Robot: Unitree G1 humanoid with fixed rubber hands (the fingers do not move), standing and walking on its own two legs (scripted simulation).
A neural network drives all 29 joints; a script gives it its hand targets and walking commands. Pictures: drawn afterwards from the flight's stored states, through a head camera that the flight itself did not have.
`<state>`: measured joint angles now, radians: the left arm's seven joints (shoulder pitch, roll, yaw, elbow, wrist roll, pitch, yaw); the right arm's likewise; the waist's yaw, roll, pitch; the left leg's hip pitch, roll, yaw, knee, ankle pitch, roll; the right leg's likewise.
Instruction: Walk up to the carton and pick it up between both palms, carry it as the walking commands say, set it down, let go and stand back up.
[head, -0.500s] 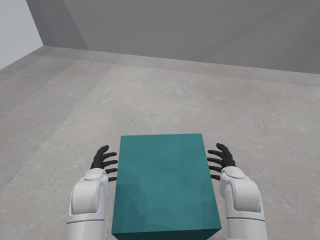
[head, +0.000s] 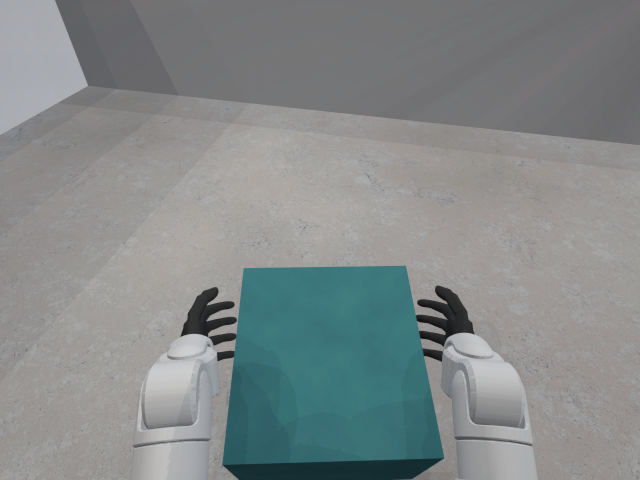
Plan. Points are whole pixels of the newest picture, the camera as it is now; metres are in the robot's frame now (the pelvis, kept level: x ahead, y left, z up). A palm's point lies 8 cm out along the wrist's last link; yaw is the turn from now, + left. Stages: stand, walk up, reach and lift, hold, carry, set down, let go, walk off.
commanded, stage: carry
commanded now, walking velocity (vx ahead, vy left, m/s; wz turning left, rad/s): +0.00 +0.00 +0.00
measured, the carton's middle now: (326, 372) +0.29 +0.00 -0.02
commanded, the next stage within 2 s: none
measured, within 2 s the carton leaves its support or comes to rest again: neither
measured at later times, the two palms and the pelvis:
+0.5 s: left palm (198, 345) +0.28 +0.16 +0.07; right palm (456, 344) +0.28 -0.16 +0.07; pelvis +0.00 +0.00 +0.00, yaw +0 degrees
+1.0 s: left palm (149, 350) +0.27 +0.21 +0.08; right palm (408, 338) +0.28 -0.10 +0.08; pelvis -0.01 +0.04 -0.01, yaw +1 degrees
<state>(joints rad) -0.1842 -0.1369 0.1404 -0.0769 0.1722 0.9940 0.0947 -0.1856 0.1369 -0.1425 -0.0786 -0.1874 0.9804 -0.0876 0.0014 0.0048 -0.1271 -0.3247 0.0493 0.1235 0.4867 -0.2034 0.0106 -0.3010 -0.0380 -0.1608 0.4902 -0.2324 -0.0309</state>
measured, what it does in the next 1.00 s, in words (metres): stands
